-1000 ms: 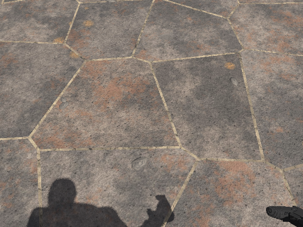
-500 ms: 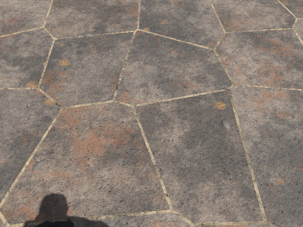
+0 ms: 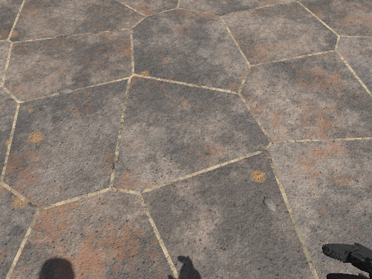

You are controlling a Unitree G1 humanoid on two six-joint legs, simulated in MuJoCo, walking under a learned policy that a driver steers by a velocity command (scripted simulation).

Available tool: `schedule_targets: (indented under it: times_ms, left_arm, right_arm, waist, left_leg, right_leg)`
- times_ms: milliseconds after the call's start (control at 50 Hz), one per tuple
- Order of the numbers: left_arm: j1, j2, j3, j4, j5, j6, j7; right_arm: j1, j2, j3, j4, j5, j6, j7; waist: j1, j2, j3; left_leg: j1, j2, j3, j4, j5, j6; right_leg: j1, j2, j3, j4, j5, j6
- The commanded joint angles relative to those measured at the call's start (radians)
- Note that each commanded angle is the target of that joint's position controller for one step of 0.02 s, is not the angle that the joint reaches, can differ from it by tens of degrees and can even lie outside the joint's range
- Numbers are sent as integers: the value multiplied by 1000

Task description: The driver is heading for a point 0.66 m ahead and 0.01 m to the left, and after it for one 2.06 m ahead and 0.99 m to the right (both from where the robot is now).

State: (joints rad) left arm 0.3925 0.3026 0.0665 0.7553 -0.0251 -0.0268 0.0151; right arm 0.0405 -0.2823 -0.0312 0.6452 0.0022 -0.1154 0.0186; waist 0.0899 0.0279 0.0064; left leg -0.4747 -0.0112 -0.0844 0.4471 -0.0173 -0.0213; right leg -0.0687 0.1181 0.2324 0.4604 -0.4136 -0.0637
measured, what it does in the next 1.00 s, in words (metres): walks ahead: left foot, then right foot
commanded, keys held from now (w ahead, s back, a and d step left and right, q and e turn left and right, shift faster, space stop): w+e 0.12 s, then w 0.38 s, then w+q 0.34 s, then w+e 0.16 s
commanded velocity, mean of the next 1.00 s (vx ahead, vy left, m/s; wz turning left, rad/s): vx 0.50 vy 0.00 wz -0.08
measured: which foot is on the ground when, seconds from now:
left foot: up 0.00-0.00, down 0.02-0.50, up 0.52-1.00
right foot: down 0.00-0.02, up 0.04-0.48, down 0.50-1.00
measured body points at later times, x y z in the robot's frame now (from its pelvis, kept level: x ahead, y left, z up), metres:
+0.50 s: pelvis +0.26 -0.04 +0.00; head +0.29 -0.05 +0.44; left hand +0.55 +0.13 -0.07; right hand +0.18 -0.32 -0.13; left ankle +0.13 +0.13 -0.73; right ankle +0.36 -0.16 -0.73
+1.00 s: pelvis +0.53 -0.07 +0.00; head +0.56 -0.07 +0.45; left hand +0.52 +0.21 -0.13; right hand +0.74 -0.30 -0.09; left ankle +0.69 +0.05 -0.71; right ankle +0.36 -0.17 -0.73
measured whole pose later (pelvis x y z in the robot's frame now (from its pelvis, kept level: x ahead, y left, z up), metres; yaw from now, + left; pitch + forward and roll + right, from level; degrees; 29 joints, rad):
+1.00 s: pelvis +0.53 -0.07 +0.00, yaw -2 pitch +2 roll -2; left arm 0.38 0.27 0.06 0.89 -0.02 -0.06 0.00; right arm 0.05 -0.24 -0.03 0.72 0.01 -0.05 0.05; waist 0.08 0.03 0.03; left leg -0.57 0.06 0.01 0.56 -0.07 0.05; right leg 0.11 0.01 -0.18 0.23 -0.38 0.00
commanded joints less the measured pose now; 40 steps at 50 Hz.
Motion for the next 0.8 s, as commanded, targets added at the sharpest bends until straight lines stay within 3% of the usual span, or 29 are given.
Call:
schedule_targets:
  times_ms: [20, 40, 60, 80, 100, 120, 160, 240, 340, 400, 440, 460, 480, 500, 520, 540, 560, 580, 600, 620, 640, 680, 720, 800]
  left_arm:
    - [-57, 60, 6, -88, 19, -12, -3]
    - [84, -1, -14, -113, -5, -22, -4]
    - [82, 96, 0, -94, -14, -23, -1]
    - [-23, 154, 18, -102, -10, -19, -2]
    - [-81, 149, 20, -115, 0, -14, 0]
    - [-118, 137, 23, -129, 9, -15, -4]
    - [-110, 90, 17, -134, 0, -10, -14]
    - [-165, 32, -3, -153, 11, -8, -19]
    - [-313, 14, -23, -176, 13, -35, -45]
    - [-390, 31, -20, -204, 5, -40, -55]
    - [-397, 50, -12, -214, 6, -42, -59]
    - [-355, 67, -3, -205, 10, -42, -58]
    - [-252, 95, 15, -174, 16, -41, -54]
    - [-102, 145, 41, -129, 19, -37, -44]
    - [52, 234, 62, -110, 37, -29, -27]
    - [60, 258, 59, -109, 33, -29, -30]
    - [29, 168, 37, -108, 24, -34, -32]
    - [-28, 138, 25, -105, 19, -40, -33]
    - [-91, 109, 17, -104, 24, -45, -36]
    - [-134, 79, 10, -103, 30, -52, -40]
    - [-161, 62, 8, -99, 36, -61, -42]
    - [-174, 60, 13, -77, 38, -82, -41]
    - [-168, 72, 20, -54, 45, -91, -33]
    - [-155, 93, 26, -21, 43, -88, -17]
  right_arm:
    - [255, -210, -81, -25, -18, -24, -19]
    - [342, -281, -101, 12, -25, -8, -17]
    - [336, -197, -85, 5, 0, -1, -11]
    - [296, -139, -69, -3, 1, 4, -15]
    - [249, -124, -62, -5, -8, 10, -16]
    - [219, -104, -55, 4, -11, 14, -16]
    - [208, -84, -47, 23, -17, 8, -13]
    - [221, -124, -60, 70, -3, -3, -5]
    - [253, -168, -67, 114, 16, 13, -7]
    - [314, -191, -70, 153, 27, 28, -7]
    - [325, -204, -73, 172, 33, 40, -10]
    - [316, -212, -74, 176, 35, 46, -13]
    - [306, -208, -71, 180, 37, 51, -16]
    - [314, -179, -58, 178, 27, 50, -21]
    - [339, -98, -27, 143, -1, 42, -19]
    - [417, -43, -6, 142, 8, 23, -14]
    - [339, -150, -36, 144, 36, 16, -9]
    - [273, -166, -42, 122, 48, 12, -6]
    - [243, -149, -42, 125, 37, 15, -11]
    - [245, -141, -46, 128, 26, 25, -13]
    - [276, -124, -46, 141, 27, 40, -13]
    - [293, -83, -42, 150, 29, 64, -15]
    - [251, -74, -43, 135, 27, 74, -19]
    - [156, -55, -37, 106, 20, 67, -2]
  waist:
    - [-190, -53, -226]
    - [-137, 269, -352]
    - [-154, 219, -300]
    - [-182, 115, -166]
    - [-169, 47, -89]
    - [-153, 40, -29]
    - [-119, 84, -1]
    - [-107, 57, 20]
    - [-151, 37, 31]
    - [-167, 48, 46]
    - [-149, 60, 46]
    - [-114, 66, 21]
    - [-52, 56, -41]
    - [15, 38, -138]
    - [51, -129, -285]
    - [7, -307, -392]
    - [34, -190, -281]
    - [13, -167, -152]
    - [-21, -113, -95]
    - [-52, -126, -49]
    - [-81, -141, -41]
    - [-104, -123, -23]
    - [-104, -98, 11]
    - [-79, -82, 42]
  left_leg:
    - [529, 188, -144, -2, -78, 118]
    - [850, 409, -579, -64, -271, 282]
    - [821, 435, -697, -118, -485, 277]
    - [703, 389, -546, -137, -479, 232]
    - [586, 346, -416, -153, -356, 205]
    - [495, 307, -323, -178, -244, 199]
    - [389, 254, -208, -230, -149, 196]
    - [356, 259, -99, -292, -8, 243]
    - [358, 220, 37, -296, 71, 213]
    - [422, 256, 32, -276, 78, 199]
    - [474, 281, 32, -236, 148, 182]
    - [484, 277, 48, -177, 269, 168]
    - [464, 245, 91, -51, 411, 144]
    - [368, 197, 133, 139, 403, 110]
    - [74, 112, 167, 502, 44, 56]
    - [-172, -20, 47, 747, -576, 30]
    - [-274, 35, -33, 836, -551, 38]
    - [-303, 76, -13, 816, -455, 49]
    - [-266, 114, 1, 768, -371, 46]
    - [-225, 137, -3, 725, -311, 40]
    - [-165, 151, -12, 712, -266, 34]
    - [-141, 150, -17, 695, -217, 19]
    - [-192, 145, -39, 637, -141, 6]
    - [-204, 126, -13, 405, 67, 7]
  right_leg:
    - [-205, -137, 92, 325, 324, -41]
    - [-556, 2, -49, 638, -137, 24]
    - [-687, -82, -40, 780, -166, 38]
    - [-721, -117, -52, 822, -72, 47]
    - [-700, -148, -86, 813, 1, 57]
    - [-688, -173, -92, 772, 48, 62]
    - [-613, -202, -107, 714, 88, 62]
    - [-622, -211, -128, 534, 152, 73]
    - [-527, -200, -207, 229, 389, 66]
    - [-504, -181, -223, 143, 377, 46]
    - [-473, -165, -234, 96, 317, 17]
    - [-395, -143, -254, 66, 303, -1]
    - [-234, -114, -280, 27, 326, -27]
    - [0, -127, -259, 39, 344, -56]
    - [334, -377, 63, 44, 323, -148]
    - [462, -536, 467, -102, 159, -261]
    - [377, -503, 396, -134, 70, -221]
    - [247, -467, 236, -155, 116, -183]
    - [130, -421, 138, -186, 177, -158]
    - [41, -389, 60, -222, 251, -147]
    - [-21, -369, 0, -257, 294, -139]
    - [-77, -366, -84, -304, 389, -146]
    - [-80, -364, -158, -328, 456, -143]
    - [-46, -337, -294, -347, 502, -112]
